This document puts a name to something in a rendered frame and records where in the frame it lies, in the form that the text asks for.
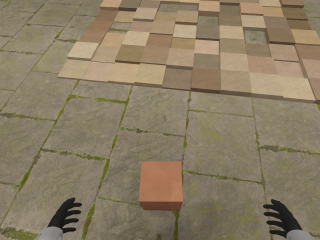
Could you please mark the robot left hand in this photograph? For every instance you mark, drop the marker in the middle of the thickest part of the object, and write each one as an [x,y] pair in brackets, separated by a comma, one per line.
[59,220]

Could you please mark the robot right forearm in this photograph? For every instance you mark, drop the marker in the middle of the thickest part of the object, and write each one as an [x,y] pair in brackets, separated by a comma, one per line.
[298,235]

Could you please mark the robot right hand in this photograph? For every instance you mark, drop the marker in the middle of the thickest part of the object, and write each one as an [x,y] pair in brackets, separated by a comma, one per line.
[288,223]

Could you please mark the robot left forearm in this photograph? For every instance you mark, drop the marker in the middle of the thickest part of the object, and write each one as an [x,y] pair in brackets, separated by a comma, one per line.
[50,233]

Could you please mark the carton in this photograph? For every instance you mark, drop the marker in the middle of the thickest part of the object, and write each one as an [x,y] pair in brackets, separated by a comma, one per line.
[161,186]

